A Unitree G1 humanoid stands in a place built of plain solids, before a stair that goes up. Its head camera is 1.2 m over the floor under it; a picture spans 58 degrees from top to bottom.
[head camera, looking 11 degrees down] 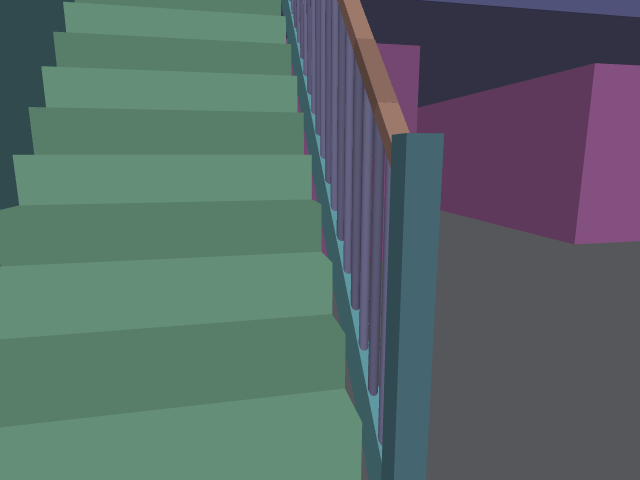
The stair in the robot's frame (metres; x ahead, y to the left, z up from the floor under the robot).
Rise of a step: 0.20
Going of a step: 0.20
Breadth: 1.20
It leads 12 degrees to the left of straight ahead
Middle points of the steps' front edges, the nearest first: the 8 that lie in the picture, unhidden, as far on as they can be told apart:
1.07 0.46 0.40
1.27 0.50 0.60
1.46 0.54 0.80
1.66 0.58 1.01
1.86 0.62 1.21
2.05 0.66 1.41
2.25 0.71 1.61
2.45 0.75 1.81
